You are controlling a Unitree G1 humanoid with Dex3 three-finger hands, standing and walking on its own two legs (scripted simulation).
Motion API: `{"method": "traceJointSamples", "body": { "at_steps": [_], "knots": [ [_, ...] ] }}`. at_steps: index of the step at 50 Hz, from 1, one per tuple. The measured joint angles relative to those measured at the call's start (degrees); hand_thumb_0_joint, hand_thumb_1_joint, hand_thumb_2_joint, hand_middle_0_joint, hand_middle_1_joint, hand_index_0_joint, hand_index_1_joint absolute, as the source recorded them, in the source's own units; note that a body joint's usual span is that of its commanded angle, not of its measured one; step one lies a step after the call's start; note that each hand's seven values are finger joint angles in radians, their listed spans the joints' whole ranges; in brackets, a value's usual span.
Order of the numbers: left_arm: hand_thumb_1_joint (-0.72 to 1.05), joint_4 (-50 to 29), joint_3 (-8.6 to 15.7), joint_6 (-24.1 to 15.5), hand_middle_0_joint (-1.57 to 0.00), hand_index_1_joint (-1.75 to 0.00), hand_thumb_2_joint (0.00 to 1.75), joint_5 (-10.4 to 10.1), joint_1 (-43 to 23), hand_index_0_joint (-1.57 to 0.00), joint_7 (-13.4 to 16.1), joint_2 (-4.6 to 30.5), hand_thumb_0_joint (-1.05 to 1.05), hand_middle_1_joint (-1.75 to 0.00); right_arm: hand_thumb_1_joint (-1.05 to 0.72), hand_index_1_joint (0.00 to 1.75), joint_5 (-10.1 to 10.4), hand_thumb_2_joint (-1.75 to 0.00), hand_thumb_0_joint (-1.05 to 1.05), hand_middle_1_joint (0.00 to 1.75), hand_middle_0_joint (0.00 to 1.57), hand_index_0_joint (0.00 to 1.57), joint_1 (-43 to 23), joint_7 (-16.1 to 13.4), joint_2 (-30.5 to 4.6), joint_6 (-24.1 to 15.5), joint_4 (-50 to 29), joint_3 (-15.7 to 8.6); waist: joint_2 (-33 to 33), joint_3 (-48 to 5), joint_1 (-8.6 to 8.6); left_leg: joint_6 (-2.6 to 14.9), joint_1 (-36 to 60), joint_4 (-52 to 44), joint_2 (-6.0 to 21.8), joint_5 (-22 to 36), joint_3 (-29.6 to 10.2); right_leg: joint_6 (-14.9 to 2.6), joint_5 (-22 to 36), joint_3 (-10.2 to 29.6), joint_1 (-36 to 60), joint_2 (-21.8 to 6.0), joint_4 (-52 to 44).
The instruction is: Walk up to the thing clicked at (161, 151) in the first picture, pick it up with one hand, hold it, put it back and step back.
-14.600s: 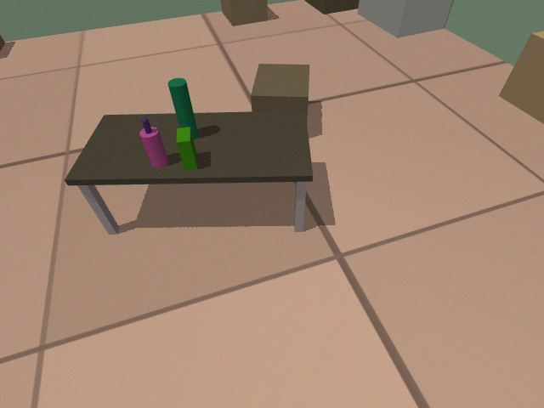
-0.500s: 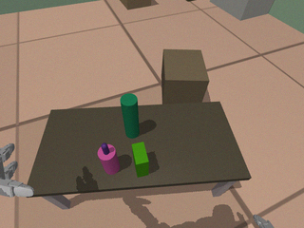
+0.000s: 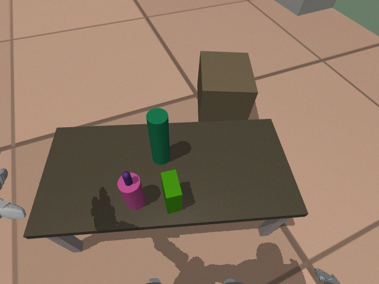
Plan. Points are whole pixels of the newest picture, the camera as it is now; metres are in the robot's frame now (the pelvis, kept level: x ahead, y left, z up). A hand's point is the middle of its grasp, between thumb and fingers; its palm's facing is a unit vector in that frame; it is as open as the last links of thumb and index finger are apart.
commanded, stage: go down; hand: left
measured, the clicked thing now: (131, 188) +0.44 +0.18 -0.24
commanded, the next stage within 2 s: approach in 0.28 s
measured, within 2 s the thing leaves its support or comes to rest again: neither
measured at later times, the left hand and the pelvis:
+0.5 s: hand (6, 178) +0.35 +0.37 +0.03, palm faces +0.16 -0.98 -0.11, open 17.4 cm; pelvis +0.00 +0.00 +0.00, yaw +0 degrees
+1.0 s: hand (76, 195) +0.40 +0.32 -0.18, palm faces +0.12 -0.99 +0.05, open 17.6 cm; pelvis -0.04 +0.00 -0.19, yaw -3 degrees
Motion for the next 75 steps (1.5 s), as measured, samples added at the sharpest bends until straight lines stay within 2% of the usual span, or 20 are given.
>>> {"method": "traceJointSamples", "body": {
  "at_steps": [21,25,28,32,39,44,49,53,59,62,70,75],
  "knots": [
    [-0.48,2.9,1.4,-2.2,-0.08,-0.03,0.04,-0.9,-2.5,-0.06,-1.3,2.0,-0.01,-0.02,-0.88,0.30,0.1,-0.90,0.01,0.30,0.20,0.20,0.7,0.1,-0.1,1.2,0.1,0.4,0.1,-0.4,-0.60,0.16,-1.5,0.8,0.2,-0.6,-0.1,0.18,-0.1,-0.1,-1.1,0.3,0.0],
    [-0.51,4.6,1.9,-4.0,-0.09,-0.03,0.03,-1.9,-3.2,-0.07,-1.7,2.4,-0.01,-0.02,-0.89,0.30,0.0,-0.90,0.01,0.30,0.20,0.20,0.6,0.3,-0.2,1.2,0.3,0.4,0.0,-0.4,-0.75,0.23,-2.5,1.5,0.2,-0.9,-0.2,0.22,-0.4,-0.1,-2.1,0.3,0.7],
    [-0.54,5.9,2.5,-7.0,-0.09,-0.03,0.02,-3.3,-4.0,-0.07,-2.2,2.2,-0.01,-0.02,-0.88,0.30,-0.1,-0.89,0.01,0.30,0.20,0.20,0.3,0.7,-0.3,0.9,0.0,0.4,-0.2,-0.4,-0.91,0.28,-4.8,3.2,0.2,-1.4,-0.2,0.25,-1.0,-0.1,-4.5,0.2,2.6],
    [-0.57,7.6,3.5,-13.0,-0.09,-0.03,0.01,-6.2,-5.5,-0.07,-3.4,1.2,-0.01,-0.02,-0.88,0.30,-0.5,-0.89,0.01,0.30,0.20,0.20,-0.8,1.8,-0.7,0.5,-0.7,0.6,-0.7,-0.6,-1.30,0.26,-10.6,7.9,0.1,-2.7,-0.3,0.29,-2.5,-0.2,-10.4,0.2,7.5],
    [-0.59,10.3,7.0,-25.4,-0.09,-0.06,0.02,-11.3,-9.6,-0.07,-6.9,-1.5,-0.01,-0.04,-0.88,0.30,-2.0,-0.89,0.00,0.30,0.20,0.20,-4.9,3.8,-1.5,0.2,-1.5,1.6,-1.6,-3.0,-2.94,0.02,-28.0,22.8,0.0,-7.2,-1.0,0.39,-7.4,-0.5,-27.9,0.2,22.8],
    [-0.59,11.3,9.9,-31.8,-0.09,-0.08,0.04,-12.6,-13.6,-0.06,-8.4,-2.0,-0.01,-0.06,-0.88,0.30,-3.3,-0.89,0.00,0.30,0.20,0.20,-8.0,4.5,-0.9,0.5,-1.0,2.4,-1.8,-4.4,-4.31,-0.38,-41.4,35.4,-0.2,-10.8,-2.0,0.14,-11.3,-1.2,-41.1,0.2,35.6],
    [-0.58,12.1,11.8,-34.3,-0.08,-0.10,0.07,-12.2,-17.1,-0.05,-8.4,-1.0,-0.02,-0.08,-0.89,0.30,-4.8,-0.89,0.00,0.30,0.20,0.20,-10.0,5.1,0.3,0.8,-0.4,3.3,-1.5,-4.7,-4.92,-0.75,-52.6,46.1,-0.3,-13.4,-2.8,-0.11,-14.0,-1.7,-52.3,0.4,46.5],
    [-0.59,13.0,11.2,-33.8,-0.07,-0.11,0.07,-10.8,-19.5,-0.05,-7.6,-0.6,-0.02,-0.09,-0.90,0.30,-5.8,-0.90,0.00,0.30,0.20,0.20,-10.7,6.0,0.9,1.2,0.1,3.7,-0.9,-4.2,-4.99,-0.93,-59.5,52.7,-0.4,-14.3,-3.2,-0.21,-15.1,-1.8,-59.2,0.5,53.2],
    [-0.60,13.1,8.5,-31.7,-0.07,-0.10,0.05,-8.3,-22.3,-0.06,-4.8,-2.3,-0.02,-0.09,-0.90,0.30,-6.1,-0.90,0.00,0.30,0.20,0.20,-10.3,7.9,1.1,2.0,0.2,3.8,-0.3,-3.5,-5.24,-1.01,-67.4,60.2,-0.9,-14.3,-3.1,-0.15,-15.3,-1.5,-67.4,0.3,61.1],
    [-0.61,11.8,7.4,-31.0,-0.08,-0.09,0.03,-7.0,-23.3,-0.07,-2.4,-4.1,-0.02,-0.09,-0.90,0.30,-6.0,-0.90,0.00,0.30,0.20,0.20,-9.7,8.7,1.0,2.6,0.1,3.6,-0.2,-3.2,-5.51,-1.06,-70.4,63.4,-1.0,-14.1,-3.1,-0.10,-15.2,-1.4,-70.5,0.3,64.4],
    [-0.61,4.5,4.3,-28.9,-0.09,-0.07,0.01,-4.2,-23.3,-0.11,6.4,-9.0,-0.02,-0.09,-0.90,0.30,-4.8,-0.89,0.00,0.30,0.20,0.20,-8.3,10.4,1.2,5.3,0.3,2.2,0.8,-3.2,-5.77,-1.17,-74.7,67.7,-1.1,-13.6,-3.2,-0.03,-14.7,-1.2,-74.9,0.4,68.9],
    [-0.61,1.7,1.5,-27.0,-0.08,-0.06,0.01,-4.6,-22.1,-0.11,9.2,-10.9,-0.02,-0.09,-0.90,0.30,-3.4,-0.89,0.00,0.30,0.20,0.20,-7.8,10.7,1.4,7.0,0.4,1.4,1.6,-3.9,-5.32,-1.21,-74.3,66.9,-1.1,-13.2,-2.9,-0.19,-14.3,-1.0,-74.7,0.3,68.4]
  ]
}}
